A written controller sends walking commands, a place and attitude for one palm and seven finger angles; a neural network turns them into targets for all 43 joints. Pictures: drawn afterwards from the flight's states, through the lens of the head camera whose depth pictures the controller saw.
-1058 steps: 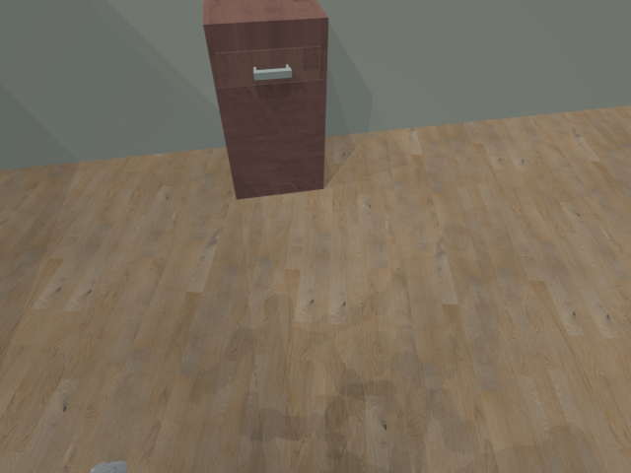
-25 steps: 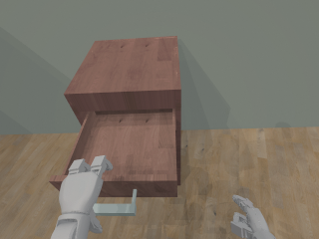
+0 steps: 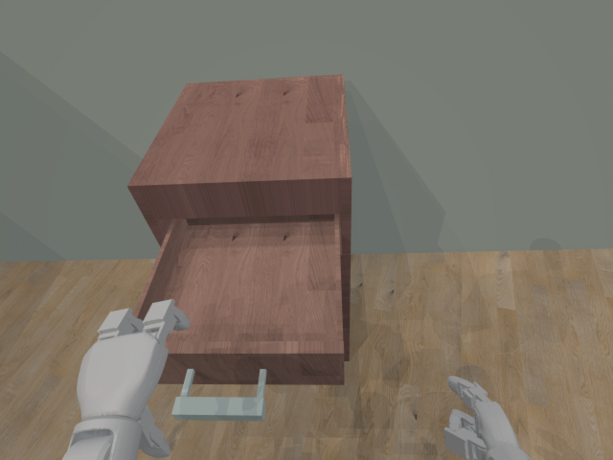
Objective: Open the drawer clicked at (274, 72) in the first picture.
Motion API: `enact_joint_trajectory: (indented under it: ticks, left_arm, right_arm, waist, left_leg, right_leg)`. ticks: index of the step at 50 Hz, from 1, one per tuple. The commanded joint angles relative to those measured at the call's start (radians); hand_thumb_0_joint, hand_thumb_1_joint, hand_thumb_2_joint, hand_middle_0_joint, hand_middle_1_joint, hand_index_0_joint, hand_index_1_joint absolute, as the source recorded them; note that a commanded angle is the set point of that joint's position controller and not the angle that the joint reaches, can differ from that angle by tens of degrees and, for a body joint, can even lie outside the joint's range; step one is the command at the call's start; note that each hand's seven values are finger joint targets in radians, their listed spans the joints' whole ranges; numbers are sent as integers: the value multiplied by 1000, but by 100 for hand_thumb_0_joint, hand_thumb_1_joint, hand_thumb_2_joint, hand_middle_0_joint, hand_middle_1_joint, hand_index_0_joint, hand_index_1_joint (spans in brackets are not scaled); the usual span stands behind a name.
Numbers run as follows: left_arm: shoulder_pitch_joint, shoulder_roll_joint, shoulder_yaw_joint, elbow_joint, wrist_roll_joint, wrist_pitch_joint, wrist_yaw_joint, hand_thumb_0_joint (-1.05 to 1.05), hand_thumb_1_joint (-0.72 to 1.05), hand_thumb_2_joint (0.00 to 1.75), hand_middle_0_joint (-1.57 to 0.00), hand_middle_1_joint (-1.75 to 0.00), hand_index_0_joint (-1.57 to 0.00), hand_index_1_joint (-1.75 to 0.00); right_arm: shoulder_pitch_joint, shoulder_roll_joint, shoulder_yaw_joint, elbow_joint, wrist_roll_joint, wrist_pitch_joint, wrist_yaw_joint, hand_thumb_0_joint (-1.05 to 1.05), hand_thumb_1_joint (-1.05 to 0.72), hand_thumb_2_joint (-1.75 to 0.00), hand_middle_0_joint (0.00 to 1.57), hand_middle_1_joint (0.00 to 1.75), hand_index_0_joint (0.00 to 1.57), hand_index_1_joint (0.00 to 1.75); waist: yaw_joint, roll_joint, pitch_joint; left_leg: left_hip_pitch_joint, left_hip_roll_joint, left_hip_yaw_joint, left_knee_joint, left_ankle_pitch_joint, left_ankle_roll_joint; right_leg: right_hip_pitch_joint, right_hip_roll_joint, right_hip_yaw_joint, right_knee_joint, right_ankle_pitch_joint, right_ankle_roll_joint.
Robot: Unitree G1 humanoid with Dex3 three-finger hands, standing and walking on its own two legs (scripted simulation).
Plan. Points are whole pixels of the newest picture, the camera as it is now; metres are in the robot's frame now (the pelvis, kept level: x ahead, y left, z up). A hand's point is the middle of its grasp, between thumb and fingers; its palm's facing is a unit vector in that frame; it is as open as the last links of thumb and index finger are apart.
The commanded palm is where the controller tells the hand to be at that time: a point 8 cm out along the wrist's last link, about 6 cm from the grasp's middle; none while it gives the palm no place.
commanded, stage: draw the hand back to the body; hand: left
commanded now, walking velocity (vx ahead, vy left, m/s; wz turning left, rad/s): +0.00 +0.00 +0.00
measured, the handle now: (222, 392) +0.24 +0.19 -0.12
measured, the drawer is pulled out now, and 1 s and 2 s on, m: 0.30 0.30 0.30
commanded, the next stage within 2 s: step back with the hand held close in 1.30 s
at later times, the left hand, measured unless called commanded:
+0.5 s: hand (133, 357) +0.19 +0.21 +0.12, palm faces +0.28 -0.88 -0.38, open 13.5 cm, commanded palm +0.14 +0.26 +0.15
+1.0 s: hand (55, 333) +0.18 +0.26 +0.18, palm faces +0.41 -0.82 -0.40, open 9.5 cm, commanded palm +0.13 +0.30 +0.20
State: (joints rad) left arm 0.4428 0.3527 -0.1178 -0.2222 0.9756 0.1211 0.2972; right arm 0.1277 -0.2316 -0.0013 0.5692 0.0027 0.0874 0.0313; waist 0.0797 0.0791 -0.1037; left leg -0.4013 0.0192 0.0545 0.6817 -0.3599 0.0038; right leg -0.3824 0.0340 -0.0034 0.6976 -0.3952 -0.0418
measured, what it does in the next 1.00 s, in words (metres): stands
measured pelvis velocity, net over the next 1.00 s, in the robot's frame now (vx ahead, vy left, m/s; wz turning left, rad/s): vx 0.01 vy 0.02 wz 0.03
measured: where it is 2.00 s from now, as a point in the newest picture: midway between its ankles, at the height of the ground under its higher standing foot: outside the picture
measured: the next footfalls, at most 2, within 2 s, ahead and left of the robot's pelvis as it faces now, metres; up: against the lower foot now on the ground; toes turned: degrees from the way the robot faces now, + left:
none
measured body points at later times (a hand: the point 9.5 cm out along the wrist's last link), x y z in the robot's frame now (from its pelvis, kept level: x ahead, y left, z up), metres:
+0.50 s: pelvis +0.01 +0.01 +0.01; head -0.01 -0.01 +0.46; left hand +0.17 +0.25 +0.15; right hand +0.21 -0.18 -0.06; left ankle -0.01 +0.12 -0.72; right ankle -0.02 -0.09 -0.72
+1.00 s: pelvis +0.01 +0.02 +0.02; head +0.00 -0.01 +0.47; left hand +0.16 +0.30 +0.20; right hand +0.22 -0.19 -0.05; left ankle -0.01 +0.12 -0.72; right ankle -0.02 -0.09 -0.72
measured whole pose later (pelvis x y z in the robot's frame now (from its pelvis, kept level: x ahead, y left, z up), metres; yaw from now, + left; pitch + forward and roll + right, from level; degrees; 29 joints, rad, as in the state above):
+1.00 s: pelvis +0.01 +0.02 +0.02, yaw +2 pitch -2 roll -1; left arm 0.56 0.33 0.27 -0.49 -0.06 -0.09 0.12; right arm 0.17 -0.22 0.02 0.62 0.01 -0.11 -0.07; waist 0.06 0.07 0.00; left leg -0.13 0.00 0.03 0.44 -0.27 0.02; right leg -0.08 0.02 -0.03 0.40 -0.28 -0.02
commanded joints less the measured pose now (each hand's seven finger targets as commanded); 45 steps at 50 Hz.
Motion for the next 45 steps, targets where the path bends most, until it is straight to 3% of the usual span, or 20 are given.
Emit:
enact_joint_trajectory:
  ticks: [1,3,6,8,9,10,12,13,14,15,16,18,19,22,23,28,37,42,43,45]
  left_arm:
    - [-64,151,110,-246,-5,-29,4,0,-50,30,-30,-120,-30,-120]
    - [-44,189,149,-276,-6,-48,-4,0,-50,30,-30,-120,-30,-120]
    - [-53,179,153,-285,-12,-68,-8,0,-50,30,-30,-120,-30,-120]
    - [-46,202,181,-291,-12,-71,-10,0,-50,30,-30,-120,-30,-120]
    - [-45,188,170,-298,-21,-73,-11,0,-50,30,-30,-120,-30,-120]
    - [-31,202,187,-290,-22,-74,-16,0,-50,30,-30,-120,-30,-120]
    - [-12,220,215,-299,-36,-69,-22,0,-50,30,-30,-120,-30,-120]
    - [-13,224,211,-316,-30,-69,-27,0,-50,30,-30,-120,-30,-120]
    - [-12,201,189,-326,-40,-67,-33,0,-50,30,-30,-120,-30,-120]
    - [-22,215,199,-335,-39,-69,-41,0,-50,30,-30,-120,-30,-120]
    - [-7,-156,107,-331,-807,-112,-105,0,-47,32,-30,-118,-30,-118]
    - [44,37,254,-368,-922,-188,-131,0,-40,34,-29,-113,-29,-113]
    - [-2,66,275,-446,-951,-214,-136,0,-36,36,-29,-111,-29,-111]
    - [3,127,369,-467,-980,-249,-129,0,-26,40,-28,-104,-28,-104]
    - [32,90,351,-450,-986,-254,-134,0,-22,42,-28,-102,-28,-102]
    - [113,44,352,-402,-1015,-261,-164,0,-5,50,-27,-91,-27,-91]
    - [89,116,439,-498,-1021,-277,-166,0,27,63,-25,-70,-25,-70]
    - [88,132,478,-496,-1026,-276,-163,0,44,70,-23,-59,-23,-59]
    - [101,111,472,-457,-1028,-275,-164,0,48,72,-23,-57,-23,-57]
    - [95,123,495,-450,-1033,-275,-163,0,55,75,-22,-52,-22,-52]
  right_arm:
    - [-163,-79,-31,-185,-4,-61,-12,0,-90,-90,20,30,20,30]
    - [-155,-83,-26,-189,-9,-64,-13,0,-90,-90,20,30,20,30]
    - [-157,-82,-31,-188,-7,-64,-14,0,-90,-90,20,30,20,30]
    - [-151,-83,-29,-186,-9,-66,-13,0,-90,-90,20,30,20,30]
    - [-157,-81,-32,-186,-5,-67,-14,0,-90,-90,20,30,20,30]
    - [-154,-85,-32,-186,-7,-66,-14,0,-90,-90,20,30,20,30]
    - [-171,-86,-29,-190,0,-66,-15,0,-90,-90,20,30,20,30]
    - [-162,-86,-25,-191,-4,-63,-13,0,-90,-90,20,30,20,30]
    - [-169,-82,-27,-191,2,-62,-13,0,-90,-90,20,30,20,30]
    - [-159,-87,-28,-191,-3,-62,-13,0,-90,-90,20,30,20,30]
    - [-70,-25,-22,-256,27,-125,-42,0,-90,-90,20,30,20,30]
    - [-65,-65,2,-241,17,-185,-95,0,-90,-90,20,30,20,30]
    - [-79,-61,12,-238,14,-206,-112,0,-90,-90,20,30,20,30]
    - [-60,-59,19,-192,1,-255,-134,0,-90,-90,20,30,20,30]
    - [-44,-55,23,-183,-3,-261,-133,0,-90,-90,20,30,20,30]
    - [-51,-62,9,-154,0,-270,-117,0,-90,-90,20,30,20,30]
    - [-71,-77,-13,-141,4,-277,-110,0,-90,-90,20,30,20,30]
    - [-77,-76,-18,-129,7,-271,-110,0,-90,-90,20,30,20,30]
    - [-71,-76,-18,-117,6,-264,-111,0,-90,-90,20,30,20,30]
    - [-78,-79,-21,-117,7,-257,-111,0,-90,-90,20,30,20,30]
  waist:
    - [1,-82,-87]
    - [15,-75,-115]
    - [5,-64,-71]
    - [19,-53,-99]
    - [8,-61,-79]
    - [20,-62,-86]
    - [18,-60,-73]
    - [30,-55,-106]
    - [16,-39,-78]
    - [25,-39,-92]
    - [-95,-123,0]
    - [-44,-187,-2]
    - [-41,-137,8]
    - [-29,-14,58]
    - [-32,18,61]
    - [-31,-21,81]
    - [-24,-39,-2]
    - [-23,-21,7]
    - [-26,-34,30]
    - [-22,-55,31]
  left_leg:
    - [147,-25,-26,-65,255,41]
    - [161,-28,-28,-64,261,41]
    - [165,-23,-33,-74,247,38]
    - [179,-20,-35,-77,251,37]
    - [180,-19,-36,-83,250,37]
    - [177,-20,-35,-84,259,36]
    - [177,-17,-42,-98,271,32]
    - [184,-16,-39,-98,280,33]
    - [189,-13,-39,-108,277,33]
    - [196,-12,-38,-108,286,34]
    - [324,19,-44,-137,226,64]
    - [312,19,-46,-178,217,54]
    - [311,14,-45,-192,222,47]
    - [300,9,-43,-219,254,29]
    - [303,4,-39,-227,266,27]
    - [301,18,-45,-252,340,20]
    - [345,21,-48,-267,417,18]
    - [354,21,-45,-268,441,14]
    - [350,19,-41,-269,432,15]
    - [351,21,-40,-271,428,18]
  right_leg:
    - [-2,-17,41,-154,314,7]
    - [11,-19,44,-162,312,7]
    - [-13,-19,37,-171,274,5]
    - [-7,-17,33,-175,258,3]
    - [-4,-19,36,-178,270,2]
    - [3,-18,25,-179,275,4]
    - [24,-18,40,-186,293,-1]
    - [27,-19,22,-178,291,4]
    - [24,-21,24,-186,284,3]
    - [25,-18,14,-187,285,4]
    - [99,-10,-38,-206,269,17]
    - [123,-21,-36,-245,237,25]
    - [137,-39,-29,-261,245,29]
    - [154,-50,-25,-307,265,19]
    - [166,-50,-33,-309,286,17]
    - [202,-44,-42,-326,350,18]
    - [257,-47,-35,-336,411,20]
    - [255,-49,-32,-343,433,21]
    - [242,-45,-42,-348,430,23]
    - [242,-44,-40,-352,435,25]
